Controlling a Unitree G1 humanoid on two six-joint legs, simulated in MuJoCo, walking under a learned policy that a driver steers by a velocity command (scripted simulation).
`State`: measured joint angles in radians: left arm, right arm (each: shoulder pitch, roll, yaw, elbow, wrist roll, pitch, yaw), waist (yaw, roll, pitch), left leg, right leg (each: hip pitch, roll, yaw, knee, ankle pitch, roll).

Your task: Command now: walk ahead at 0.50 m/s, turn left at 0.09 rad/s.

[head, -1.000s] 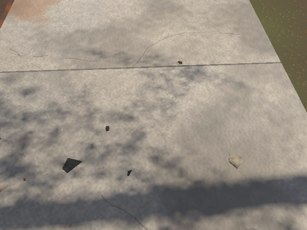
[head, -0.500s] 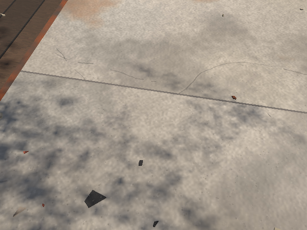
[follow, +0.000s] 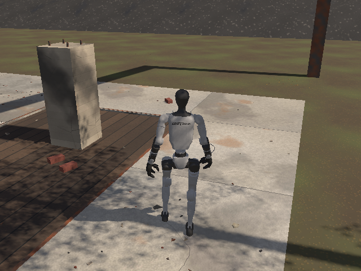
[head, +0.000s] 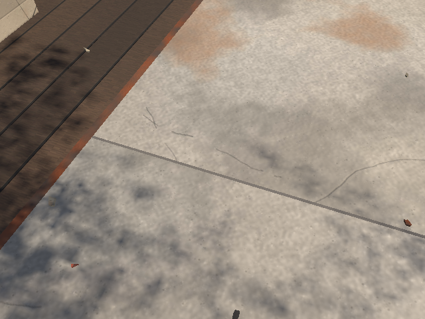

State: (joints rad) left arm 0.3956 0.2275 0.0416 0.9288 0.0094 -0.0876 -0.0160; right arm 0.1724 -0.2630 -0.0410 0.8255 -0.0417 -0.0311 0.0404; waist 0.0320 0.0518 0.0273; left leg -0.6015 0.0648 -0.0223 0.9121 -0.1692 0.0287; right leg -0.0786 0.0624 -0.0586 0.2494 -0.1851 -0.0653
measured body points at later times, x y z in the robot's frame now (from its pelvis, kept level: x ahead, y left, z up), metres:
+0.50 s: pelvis +0.26 +0.05 +0.00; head +0.28 +0.06 +0.45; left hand +0.39 +0.29 -0.14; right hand +0.24 -0.22 -0.13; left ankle +0.23 +0.12 -0.75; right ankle +0.30 -0.11 -0.67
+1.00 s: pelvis +0.50 -0.06 -0.01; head +0.53 -0.09 +0.44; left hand +0.66 +0.17 -0.13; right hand +0.52 -0.36 -0.12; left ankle +0.62 +0.08 -0.67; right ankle +0.48 -0.10 -0.75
